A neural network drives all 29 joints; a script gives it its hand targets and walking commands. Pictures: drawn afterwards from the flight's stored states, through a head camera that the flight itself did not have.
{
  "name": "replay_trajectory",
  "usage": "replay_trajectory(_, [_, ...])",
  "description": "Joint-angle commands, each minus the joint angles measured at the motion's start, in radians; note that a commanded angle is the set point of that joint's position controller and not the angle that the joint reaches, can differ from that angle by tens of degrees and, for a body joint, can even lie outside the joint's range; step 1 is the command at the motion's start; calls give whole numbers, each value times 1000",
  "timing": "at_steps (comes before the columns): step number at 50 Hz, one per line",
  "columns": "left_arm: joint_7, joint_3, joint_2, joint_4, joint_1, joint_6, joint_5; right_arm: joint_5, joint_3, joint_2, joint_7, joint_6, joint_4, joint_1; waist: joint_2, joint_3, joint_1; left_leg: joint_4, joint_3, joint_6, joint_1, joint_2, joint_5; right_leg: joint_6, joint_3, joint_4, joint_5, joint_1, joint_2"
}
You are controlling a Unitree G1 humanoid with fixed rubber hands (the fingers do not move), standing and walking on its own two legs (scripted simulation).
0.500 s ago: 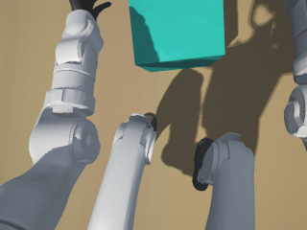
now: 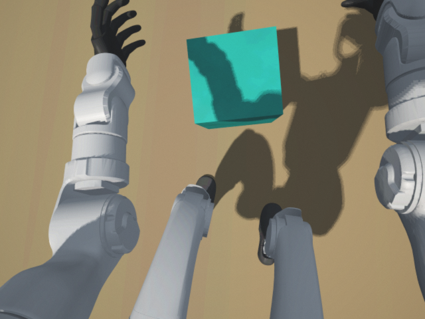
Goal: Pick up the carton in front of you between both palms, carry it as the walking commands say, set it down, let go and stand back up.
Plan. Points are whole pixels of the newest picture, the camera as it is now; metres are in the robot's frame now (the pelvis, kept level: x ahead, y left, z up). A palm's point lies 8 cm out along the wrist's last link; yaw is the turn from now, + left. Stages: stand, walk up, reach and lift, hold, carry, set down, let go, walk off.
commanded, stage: set down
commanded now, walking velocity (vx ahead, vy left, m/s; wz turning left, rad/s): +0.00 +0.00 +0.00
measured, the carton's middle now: (235, 87) +0.53 +0.08 -0.45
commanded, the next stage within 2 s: let go in 0.10 s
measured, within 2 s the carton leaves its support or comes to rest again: neither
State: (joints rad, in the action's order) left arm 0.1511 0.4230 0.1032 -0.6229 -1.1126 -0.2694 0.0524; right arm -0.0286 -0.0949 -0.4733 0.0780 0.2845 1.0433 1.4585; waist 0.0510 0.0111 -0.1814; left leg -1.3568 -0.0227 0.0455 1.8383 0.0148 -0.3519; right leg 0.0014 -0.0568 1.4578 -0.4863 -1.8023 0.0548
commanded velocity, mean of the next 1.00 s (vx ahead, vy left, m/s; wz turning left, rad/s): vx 0.00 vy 0.00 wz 0.00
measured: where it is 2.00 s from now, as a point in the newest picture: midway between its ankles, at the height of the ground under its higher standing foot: (233, 229)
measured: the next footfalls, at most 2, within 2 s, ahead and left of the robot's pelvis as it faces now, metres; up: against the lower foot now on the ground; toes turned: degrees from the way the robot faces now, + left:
none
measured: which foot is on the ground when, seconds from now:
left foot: down 0.00-1.00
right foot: down 0.00-1.00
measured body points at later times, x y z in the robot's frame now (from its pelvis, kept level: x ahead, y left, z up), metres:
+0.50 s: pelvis +0.04 +0.02 +0.12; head +0.30 +0.01 +0.49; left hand +0.42 +0.24 +0.01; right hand +0.48 -0.17 +0.00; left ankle +0.11 +0.13 -0.54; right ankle +0.06 -0.11 -0.55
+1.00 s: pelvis +0.10 +0.01 +0.19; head +0.19 +0.00 +0.63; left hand +0.27 +0.25 +0.11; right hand +0.34 -0.20 +0.09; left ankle +0.11 +0.13 -0.55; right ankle +0.06 -0.11 -0.55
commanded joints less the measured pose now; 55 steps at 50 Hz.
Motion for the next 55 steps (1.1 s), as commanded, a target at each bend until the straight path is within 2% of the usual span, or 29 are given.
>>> replay_trajectory(1, [-6,9,104,121,-178,21,-16,-14,-31,-100,9,-25,-99,299,153,-1098,-62,128,144,32,-691,56,426,13,61,-205,356,631,46])
replay_trajectory(5, [-18,23,81,96,-151,27,-45,-40,-54,-78,23,-35,-58,267,142,-1022,-62,210,138,32,-727,50,410,16,53,-289,347,658,42])
replay_trajectory(9, [-49,27,57,99,-78,44,-90,-94,-117,-41,16,-52,-65,166,121,-1040,-35,272,134,28,-813,49,451,20,49,-366,409,724,44])
replay_trajectory(13, [-103,9,64,137,88,73,-136,-137,-174,41,-25,-69,-165,-19,111,-1121,-13,323,134,13,-905,53,547,29,43,-432,558,857,51])
replay_trajectory(17, [-173,-47,105,192,275,103,-162,-147,-195,165,-103,-88,-334,-249,95,-1132,4,376,122,-1,-979,54,574,40,25,-501,667,982,43])
replay_trajectory(21, [-229,-108,159,214,414,123,-155,-120,-168,230,-166,-108,-490,-417,63,-1012,4,447,103,-18,-1101,49,520,49,30,-594,543,1004,40])
replay_trajectory(24, [-255,-163,163,203,531,141,-130,-104,-146,247,-181,-127,-553,-546,35,-891,15,503,78,-25,-1238,35,469,49,45,-668,388,964,36])
replay_trajectory(27, [-267,-215,160,192,658,161,-99,-93,-130,252,-176,-153,-565,-689,17,-772,32,561,52,-23,-1340,24,421,42,54,-721,287,955,29])
replay_trajectory(31, [-268,-271,158,202,812,193,-64,-81,-113,249,-155,-193,-544,-871,-14,-638,54,624,20,-16,-1445,11,408,28,59,-772,229,976,23])
replay_trajectory(36, [-247,-329,161,257,993,227,-34,-59,-96,225,-132,-241,-527,-1076,-80,-539,71,678,-9,0,-1600,3,489,12,60,-829,226,1033,24])
replay_trajectory(40, [-231,-368,165,312,1140,245,-22,-44,-79,214,-116,-273,-536,-1225,-101,-468,80,719,-17,11,-1695,2,564,4,59,-881,269,1134,23])
replay_trajectory(44, [-224,-386,176,342,1234,255,-10,-32,-61,210,-103,-291,-562,-1338,-73,-367,101,776,-13,10,-1721,9,563,6,52,-941,322,1274,13])
replay_trajectory(51, [-224,-378,199,322,1294,252,-18,-10,-15,211,-75,-285,-609,-1509,-2,-195,150,881,8,-14,-1724,33,452,20,33,-1034,421,1495,-15])
replay_trajectory(55, [-223,-365,209,296,1315,237,-32,9,12,203,-55,-266,-644,-1591,2,-141,167,916,17,-22,-1763,45,431,30,25,-1069,498,1577,-25])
